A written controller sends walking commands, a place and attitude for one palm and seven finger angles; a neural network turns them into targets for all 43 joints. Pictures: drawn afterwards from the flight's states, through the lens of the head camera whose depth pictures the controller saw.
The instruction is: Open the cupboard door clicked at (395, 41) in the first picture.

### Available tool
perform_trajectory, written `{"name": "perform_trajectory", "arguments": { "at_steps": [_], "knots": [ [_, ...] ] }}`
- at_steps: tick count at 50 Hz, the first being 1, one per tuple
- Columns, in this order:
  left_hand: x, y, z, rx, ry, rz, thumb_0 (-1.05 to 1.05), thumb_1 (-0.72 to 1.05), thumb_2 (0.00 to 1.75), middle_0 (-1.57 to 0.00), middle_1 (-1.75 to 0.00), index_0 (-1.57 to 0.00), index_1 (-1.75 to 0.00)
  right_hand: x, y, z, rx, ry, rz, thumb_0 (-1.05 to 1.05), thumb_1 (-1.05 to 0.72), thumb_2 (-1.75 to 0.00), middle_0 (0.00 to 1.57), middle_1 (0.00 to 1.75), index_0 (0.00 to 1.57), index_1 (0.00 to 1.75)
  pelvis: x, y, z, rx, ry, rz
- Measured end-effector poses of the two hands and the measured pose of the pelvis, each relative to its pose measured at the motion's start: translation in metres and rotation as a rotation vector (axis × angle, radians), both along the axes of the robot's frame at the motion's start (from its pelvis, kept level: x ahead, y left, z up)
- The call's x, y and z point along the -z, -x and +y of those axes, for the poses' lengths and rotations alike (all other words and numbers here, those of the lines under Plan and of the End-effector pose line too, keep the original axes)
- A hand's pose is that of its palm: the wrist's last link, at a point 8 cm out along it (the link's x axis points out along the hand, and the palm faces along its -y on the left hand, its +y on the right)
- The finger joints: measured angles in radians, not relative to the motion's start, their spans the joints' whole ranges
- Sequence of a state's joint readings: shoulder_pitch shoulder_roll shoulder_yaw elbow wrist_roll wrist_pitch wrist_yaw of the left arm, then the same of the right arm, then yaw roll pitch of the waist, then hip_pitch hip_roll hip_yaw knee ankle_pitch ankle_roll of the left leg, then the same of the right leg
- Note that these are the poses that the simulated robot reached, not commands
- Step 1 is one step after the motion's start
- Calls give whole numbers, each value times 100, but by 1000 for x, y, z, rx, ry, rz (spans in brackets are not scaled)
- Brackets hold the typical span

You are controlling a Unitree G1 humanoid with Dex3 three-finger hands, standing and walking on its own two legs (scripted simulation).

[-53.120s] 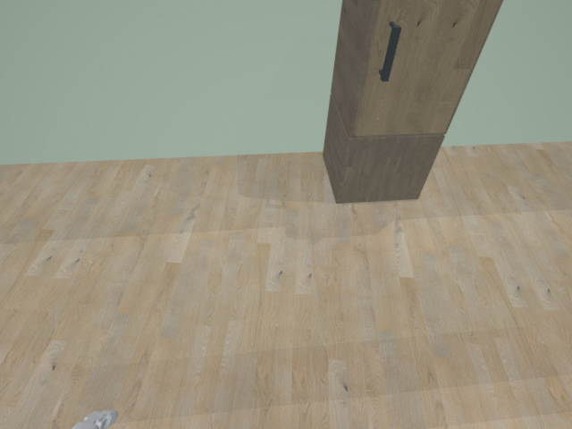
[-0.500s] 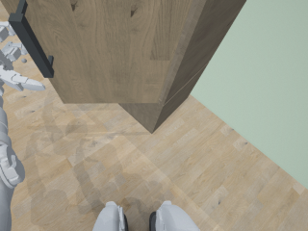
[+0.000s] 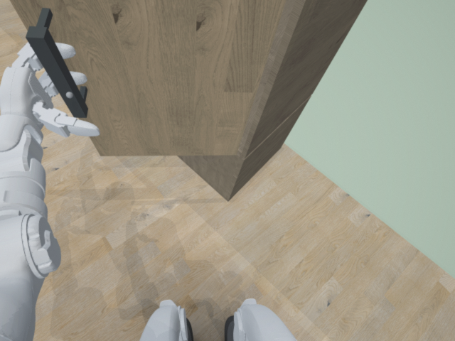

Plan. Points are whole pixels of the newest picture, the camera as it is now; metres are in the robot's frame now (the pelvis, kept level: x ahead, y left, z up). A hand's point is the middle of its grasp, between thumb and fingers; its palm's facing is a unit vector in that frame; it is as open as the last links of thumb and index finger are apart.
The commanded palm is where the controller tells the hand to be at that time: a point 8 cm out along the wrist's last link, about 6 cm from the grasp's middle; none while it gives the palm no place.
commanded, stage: slide the fingers in behind the handle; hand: left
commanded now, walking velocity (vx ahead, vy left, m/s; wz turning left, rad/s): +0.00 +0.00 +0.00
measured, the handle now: (65, 69) +0.56 +0.24 +0.07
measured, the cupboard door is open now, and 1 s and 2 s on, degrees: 47 46 77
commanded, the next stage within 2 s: close the thumb around the handle in 0.26 s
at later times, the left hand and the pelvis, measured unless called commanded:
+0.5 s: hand (63, 92) +0.51 +0.23 +0.08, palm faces +0.02 -1.00 -0.01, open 13.5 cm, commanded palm +0.49 +0.27 +0.07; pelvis +0.01 -0.01 +0.00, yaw +0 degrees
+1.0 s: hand (67, 94) +0.50 +0.23 +0.08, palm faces +0.00 -1.00 -0.01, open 6.3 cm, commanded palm +0.49 +0.27 +0.07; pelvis +0.00 -0.01 +0.00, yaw +0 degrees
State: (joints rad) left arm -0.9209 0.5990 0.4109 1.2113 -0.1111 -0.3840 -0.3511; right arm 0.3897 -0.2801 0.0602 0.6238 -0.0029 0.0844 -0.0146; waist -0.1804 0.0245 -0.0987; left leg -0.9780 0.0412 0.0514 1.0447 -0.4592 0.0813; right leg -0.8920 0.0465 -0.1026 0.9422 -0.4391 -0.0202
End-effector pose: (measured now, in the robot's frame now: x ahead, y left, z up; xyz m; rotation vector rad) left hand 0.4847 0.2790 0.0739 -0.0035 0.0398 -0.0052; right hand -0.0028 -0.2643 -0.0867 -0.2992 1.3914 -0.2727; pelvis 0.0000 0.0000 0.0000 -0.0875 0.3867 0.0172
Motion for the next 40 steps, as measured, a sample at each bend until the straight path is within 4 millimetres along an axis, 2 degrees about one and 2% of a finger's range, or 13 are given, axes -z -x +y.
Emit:
{"name": "perform_trajectory", "arguments": {
  "at_steps": [13, 23, 30, 40],
  "knots": [
    [-2, -6, 5, -22, -24, 9, -2, -50, 30, -30, -120, -30, -120, 0, 15, -5, 26, -5, 42, 1, -90, -90, 21, 30, 21, 30, 1, -2, -7, 8, -5, 11],
    [-5, -4, 6, -22, -14, -3, -2, -46, 32, -30, -120, -30, -120, -4, 6, -13, 26, 6, 29, 1, -90, -90, 21, 30, 21, 30, -2, -8, -11, 10, -7, 8],
    [-2, 2, 10, -20, -21, 11, -1, -24, 41, -32, -122, -32, -122, -4, -7, -15, 10, 9, -2, 1, -90, -90, 21, 30, 21, 30, -3, -8, -12, 6, -7, 2],
    [-5, 6, 8, -10, -18, -3, -1, 26, 63, -35, -128, -35, -128, 0, -18, -13, -11, 2, -26, 1, -90, -90, 21, 30, 21, 30, -1, -6, -10, -1, -6, -2]
  ]
}}
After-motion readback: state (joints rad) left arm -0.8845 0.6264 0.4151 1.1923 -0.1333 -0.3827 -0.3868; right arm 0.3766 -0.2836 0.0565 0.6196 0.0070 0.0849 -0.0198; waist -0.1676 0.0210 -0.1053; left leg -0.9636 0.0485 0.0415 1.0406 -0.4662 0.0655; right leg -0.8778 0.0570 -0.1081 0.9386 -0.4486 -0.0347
